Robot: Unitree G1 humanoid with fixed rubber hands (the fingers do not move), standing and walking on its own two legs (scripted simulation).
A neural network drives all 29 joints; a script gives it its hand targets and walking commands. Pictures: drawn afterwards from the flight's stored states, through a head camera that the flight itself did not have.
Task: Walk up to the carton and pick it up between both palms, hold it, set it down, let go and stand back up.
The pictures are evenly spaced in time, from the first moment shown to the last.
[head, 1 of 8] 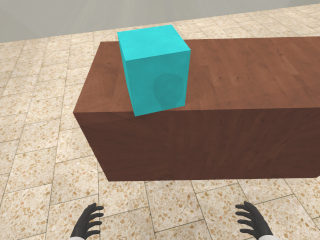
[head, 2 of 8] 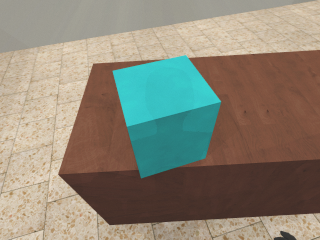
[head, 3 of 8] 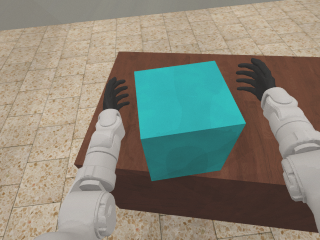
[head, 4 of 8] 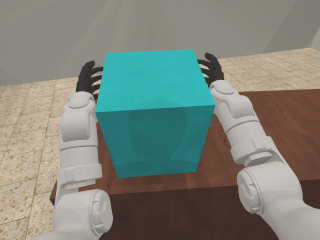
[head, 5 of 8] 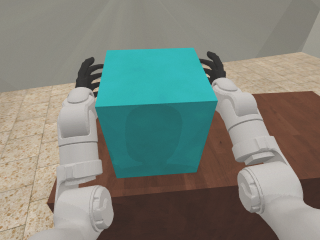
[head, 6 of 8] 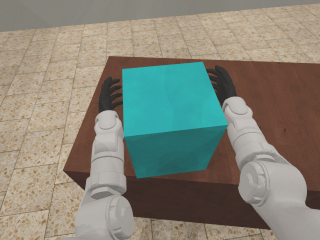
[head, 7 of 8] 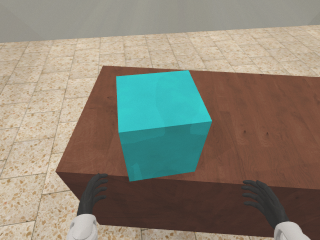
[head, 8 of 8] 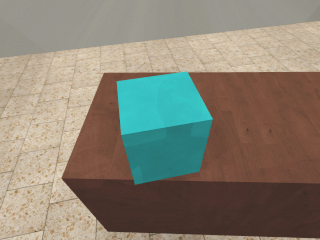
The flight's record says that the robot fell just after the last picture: no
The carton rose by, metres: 0.20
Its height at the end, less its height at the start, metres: +0.00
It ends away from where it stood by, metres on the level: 0.02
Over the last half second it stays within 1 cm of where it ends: yes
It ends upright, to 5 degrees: yes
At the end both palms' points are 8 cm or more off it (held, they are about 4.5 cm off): yes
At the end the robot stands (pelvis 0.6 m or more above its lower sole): yes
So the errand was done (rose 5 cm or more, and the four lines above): yes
